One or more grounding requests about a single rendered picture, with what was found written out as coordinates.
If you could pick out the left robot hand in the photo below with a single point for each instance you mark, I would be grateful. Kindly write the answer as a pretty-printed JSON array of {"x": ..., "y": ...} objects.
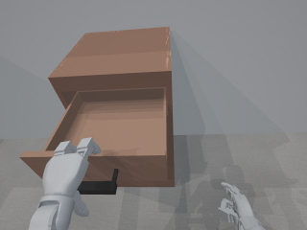
[{"x": 65, "y": 171}]

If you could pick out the handle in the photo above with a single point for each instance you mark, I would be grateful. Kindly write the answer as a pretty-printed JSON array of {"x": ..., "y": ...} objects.
[{"x": 99, "y": 187}]

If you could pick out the right robot forearm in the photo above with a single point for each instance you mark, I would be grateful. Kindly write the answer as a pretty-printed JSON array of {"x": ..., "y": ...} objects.
[{"x": 249, "y": 223}]

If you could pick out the left robot forearm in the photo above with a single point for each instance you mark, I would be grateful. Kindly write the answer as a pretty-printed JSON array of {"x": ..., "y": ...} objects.
[{"x": 54, "y": 212}]

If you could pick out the cabinet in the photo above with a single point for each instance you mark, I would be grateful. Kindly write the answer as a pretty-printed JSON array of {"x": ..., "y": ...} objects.
[{"x": 124, "y": 59}]

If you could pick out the right robot hand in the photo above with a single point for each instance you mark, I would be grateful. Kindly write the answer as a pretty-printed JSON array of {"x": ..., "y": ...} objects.
[{"x": 232, "y": 211}]

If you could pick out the drawer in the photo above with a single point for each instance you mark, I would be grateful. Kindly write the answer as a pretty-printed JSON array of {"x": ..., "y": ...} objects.
[{"x": 129, "y": 125}]

